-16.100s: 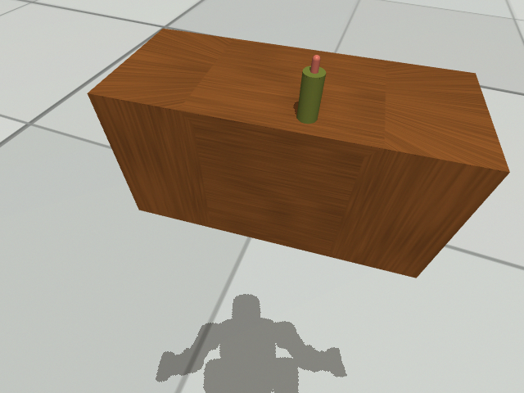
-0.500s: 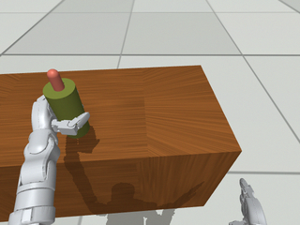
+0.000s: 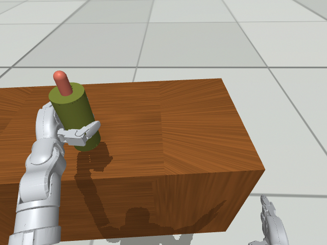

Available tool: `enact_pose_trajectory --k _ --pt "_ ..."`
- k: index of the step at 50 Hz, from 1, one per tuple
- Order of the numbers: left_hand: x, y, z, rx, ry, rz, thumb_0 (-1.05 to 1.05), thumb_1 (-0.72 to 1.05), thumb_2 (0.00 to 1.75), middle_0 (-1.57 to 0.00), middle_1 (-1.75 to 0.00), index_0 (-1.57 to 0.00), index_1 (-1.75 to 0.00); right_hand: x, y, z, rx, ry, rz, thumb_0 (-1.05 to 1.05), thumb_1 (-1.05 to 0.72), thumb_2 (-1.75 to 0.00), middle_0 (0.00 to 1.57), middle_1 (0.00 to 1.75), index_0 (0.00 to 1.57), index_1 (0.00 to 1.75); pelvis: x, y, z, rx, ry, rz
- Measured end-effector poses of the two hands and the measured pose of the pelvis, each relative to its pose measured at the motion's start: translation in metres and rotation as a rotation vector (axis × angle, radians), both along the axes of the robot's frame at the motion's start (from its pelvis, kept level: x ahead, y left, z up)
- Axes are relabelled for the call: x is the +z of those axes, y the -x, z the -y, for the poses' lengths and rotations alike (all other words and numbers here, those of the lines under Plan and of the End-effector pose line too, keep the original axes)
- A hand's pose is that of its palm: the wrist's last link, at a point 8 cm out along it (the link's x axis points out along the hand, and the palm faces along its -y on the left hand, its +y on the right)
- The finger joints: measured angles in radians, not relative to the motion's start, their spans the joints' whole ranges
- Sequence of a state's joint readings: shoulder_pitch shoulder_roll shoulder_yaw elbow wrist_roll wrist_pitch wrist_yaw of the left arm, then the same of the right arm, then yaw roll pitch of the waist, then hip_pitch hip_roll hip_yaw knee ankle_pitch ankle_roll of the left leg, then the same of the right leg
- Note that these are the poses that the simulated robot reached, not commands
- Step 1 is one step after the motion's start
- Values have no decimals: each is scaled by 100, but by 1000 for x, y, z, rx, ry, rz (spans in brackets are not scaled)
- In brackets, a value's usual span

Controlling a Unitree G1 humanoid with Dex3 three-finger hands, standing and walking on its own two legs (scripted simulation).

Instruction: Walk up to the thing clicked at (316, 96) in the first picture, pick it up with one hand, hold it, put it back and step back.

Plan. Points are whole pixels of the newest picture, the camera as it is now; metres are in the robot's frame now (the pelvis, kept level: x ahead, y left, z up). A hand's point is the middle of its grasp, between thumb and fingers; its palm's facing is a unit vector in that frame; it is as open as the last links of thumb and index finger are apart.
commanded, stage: hold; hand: left
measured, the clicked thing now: (75, 112) +0.35 +0.18 +0.19
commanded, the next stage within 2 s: none
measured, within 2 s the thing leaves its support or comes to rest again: neither
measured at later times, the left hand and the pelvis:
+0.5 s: hand (78, 112) +0.35 +0.18 +0.19, palm faces +0.18 -0.98 +0.01, open 9.4 cm; pelvis +0.01 +0.00 +0.01, yaw +0 degrees
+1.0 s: hand (76, 113) +0.34 +0.18 +0.20, palm faces +0.20 -0.98 +0.02, open 9.4 cm; pelvis +0.01 +0.00 +0.01, yaw +1 degrees
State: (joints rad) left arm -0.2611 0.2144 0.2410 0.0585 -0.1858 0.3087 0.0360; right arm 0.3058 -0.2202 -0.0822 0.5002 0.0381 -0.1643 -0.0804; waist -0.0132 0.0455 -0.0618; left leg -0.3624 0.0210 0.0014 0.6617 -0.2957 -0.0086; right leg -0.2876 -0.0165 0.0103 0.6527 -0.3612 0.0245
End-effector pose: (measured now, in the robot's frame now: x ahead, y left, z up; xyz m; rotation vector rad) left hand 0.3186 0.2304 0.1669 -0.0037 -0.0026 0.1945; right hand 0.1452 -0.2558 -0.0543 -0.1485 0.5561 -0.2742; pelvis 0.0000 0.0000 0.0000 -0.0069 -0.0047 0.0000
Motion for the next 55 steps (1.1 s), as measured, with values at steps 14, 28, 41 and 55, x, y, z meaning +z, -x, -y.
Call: enact_pose_trajectory --k 14,28,41,55 --pt "18 -2 0 -8 1 32 0 -34 113 -73 -107 -77 -107 1 -13 -4 -4 1 10 -1 53 -5 5 5 5 5 4 -10 -4 2 2 8" --pt "25 0 5 -7 12 17 0 -34 113 -73 -107 -77 -107 0 -18 -4 7 -14 3 -1 53 -5 5 5 5 5 7 -15 -3 5 0 16" --pt "32 9 11 -8 7 12 0 -34 113 -73 -107 -77 -107 -1 -26 -2 10 -19 14 -1 53 -5 5 5 5 5 8 -13 0 14 -2 29" --pt "22 13 7 -5 12 -16 0 -34 113 -73 -107 -77 -107 -5 -15 1 12 -19 -16 -1 53 -5 5 5 5 5 9 -9 1 13 -2 29"
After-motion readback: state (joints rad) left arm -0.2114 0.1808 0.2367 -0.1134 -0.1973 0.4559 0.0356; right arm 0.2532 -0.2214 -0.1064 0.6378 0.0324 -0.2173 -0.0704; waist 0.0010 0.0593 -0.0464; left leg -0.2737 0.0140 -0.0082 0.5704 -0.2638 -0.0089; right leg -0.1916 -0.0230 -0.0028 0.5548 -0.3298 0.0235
